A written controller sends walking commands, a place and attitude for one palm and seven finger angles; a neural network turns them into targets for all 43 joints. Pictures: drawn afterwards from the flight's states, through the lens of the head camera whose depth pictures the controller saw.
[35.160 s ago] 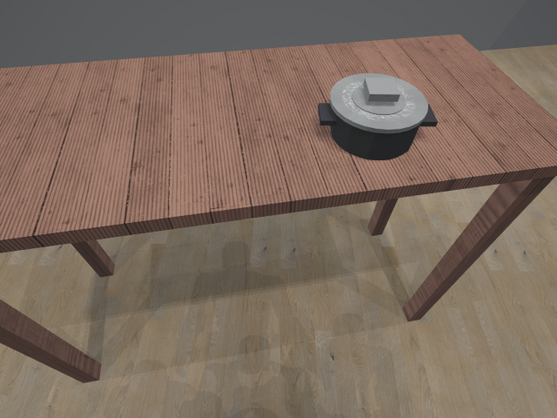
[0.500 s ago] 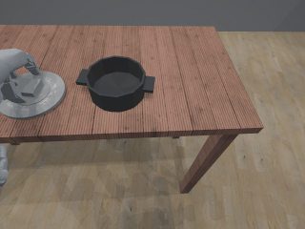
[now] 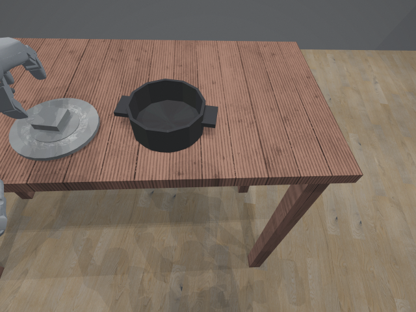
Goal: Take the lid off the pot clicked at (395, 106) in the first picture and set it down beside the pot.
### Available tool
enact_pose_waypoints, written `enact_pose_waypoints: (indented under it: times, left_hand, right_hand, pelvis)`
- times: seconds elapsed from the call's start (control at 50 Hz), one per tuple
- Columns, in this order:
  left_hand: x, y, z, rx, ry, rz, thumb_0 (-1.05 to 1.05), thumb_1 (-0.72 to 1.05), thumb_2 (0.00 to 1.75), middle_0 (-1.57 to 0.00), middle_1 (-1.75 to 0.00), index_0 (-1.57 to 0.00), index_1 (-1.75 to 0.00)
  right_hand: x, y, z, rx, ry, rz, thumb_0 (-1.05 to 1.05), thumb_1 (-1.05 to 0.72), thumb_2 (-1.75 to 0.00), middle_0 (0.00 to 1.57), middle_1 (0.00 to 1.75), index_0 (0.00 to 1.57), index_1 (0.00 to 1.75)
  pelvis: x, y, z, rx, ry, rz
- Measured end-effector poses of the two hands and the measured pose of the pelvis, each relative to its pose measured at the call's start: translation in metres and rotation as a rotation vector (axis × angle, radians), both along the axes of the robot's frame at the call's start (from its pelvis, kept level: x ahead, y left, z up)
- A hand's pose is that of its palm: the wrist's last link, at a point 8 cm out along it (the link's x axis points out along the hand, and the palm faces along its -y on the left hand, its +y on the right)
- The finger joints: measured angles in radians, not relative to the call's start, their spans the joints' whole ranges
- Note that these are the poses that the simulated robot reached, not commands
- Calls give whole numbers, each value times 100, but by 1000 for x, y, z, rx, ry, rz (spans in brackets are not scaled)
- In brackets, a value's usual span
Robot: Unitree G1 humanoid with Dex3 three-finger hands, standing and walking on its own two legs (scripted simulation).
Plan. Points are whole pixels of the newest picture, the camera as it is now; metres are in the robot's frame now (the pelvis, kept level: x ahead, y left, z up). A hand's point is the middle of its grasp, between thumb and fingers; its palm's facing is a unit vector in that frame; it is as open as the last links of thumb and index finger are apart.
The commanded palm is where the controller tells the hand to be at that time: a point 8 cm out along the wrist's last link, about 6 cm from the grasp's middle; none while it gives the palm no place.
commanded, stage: raise the empty hand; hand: left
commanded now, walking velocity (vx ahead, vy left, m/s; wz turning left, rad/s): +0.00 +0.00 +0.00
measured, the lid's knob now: (51, 118) +0.47 +0.30 +0.10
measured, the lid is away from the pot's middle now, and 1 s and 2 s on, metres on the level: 0.23 0.23 0.23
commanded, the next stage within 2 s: draw the hand back to the body in 0.78 s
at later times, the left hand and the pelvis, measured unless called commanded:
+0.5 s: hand out of the picture +0.46 +0.31 +0.24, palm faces -0.22 -0.06 -0.97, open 11.0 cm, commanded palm +0.45 +0.31 +0.31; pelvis +0.00 +0.00 +0.00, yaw +1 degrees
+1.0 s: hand out of the picture +0.47 +0.31 +0.27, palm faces -0.17 -0.06 -0.98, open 11.0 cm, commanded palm +0.43 +0.31 +0.33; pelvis +0.01 -0.02 +0.01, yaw +0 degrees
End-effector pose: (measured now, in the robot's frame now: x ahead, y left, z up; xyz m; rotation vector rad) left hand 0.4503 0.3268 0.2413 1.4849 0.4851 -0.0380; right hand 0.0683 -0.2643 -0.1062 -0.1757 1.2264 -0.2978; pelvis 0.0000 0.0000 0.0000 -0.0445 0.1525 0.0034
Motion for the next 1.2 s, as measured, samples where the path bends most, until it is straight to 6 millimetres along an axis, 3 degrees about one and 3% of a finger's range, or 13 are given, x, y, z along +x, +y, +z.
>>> enact_pose_waypoints:
  times: [0.14, 0.24, 0.32, 0.56, 0.78, 1.0, 1.2]
  left_hand:
    - [0, -3, 22, 12, -60, -18, 0, -14, 93, -51, -58, -52, -57]
    - [0, 3, 26, 19, -30, 37, 0, -14, 93, -51, -58, -52, -57]
    - [2, -5, 42, 53, -79, 3, 0, -14, 93, -51, -58, -52, -57]
    - [2, -20, 72, 48, -139, 19, 0, -14, 93, -51, -58, -52, -57]
    - [4, -14, 88, 55, -129, 111, 0, -14, 93, -51, -58, -52, -57]
    - [6, -22, 84, 71, -145, 99, 0, -14, 93, -51, -58, -52, -57]
    - [-18, -32, 73, 61, -169, 56, 0, -14, 93, -51, -58, -52, -57]
  right_hand:
    - [-4, 1, 0, -4, 3, 7, 0, -90, -90, 21, 30, 20, 30]
    - [-8, 0, 1, -3, 11, 0, 0, -90, -90, 21, 30, 20, 30]
    - [-8, -2, 1, -7, 13, 9, 0, -90, -90, 21, 30, 20, 30]
    - [6, -2, 0, 17, -31, 29, 0, -90, -90, 21, 30, 20, 30]
    - [11, -10, 1, 13, -34, 38, 0, -90, -90, 21, 30, 20, 30]
    - [12, -24, -1, 15, -22, 25, 0, -90, -90, 21, 30, 20, 30]
    - [51, -21, 4, 45, -128, 67, 0, -90, -90, 20, 30, 20, 30]
  pelvis:
    - [-1, 1, 1, 1, 0, 5]
    - [-1, 1, 2, 3, -5, 2]
    - [1, 1, 3, 3, -2, 12]
    - [3, -3, 5, 11, -9, 8]
    - [6, -13, 6, 18, -8, 5]
    - [13, -21, 6, 22, -5, -4]
    - [14, -25, 6, 25, -41, -7]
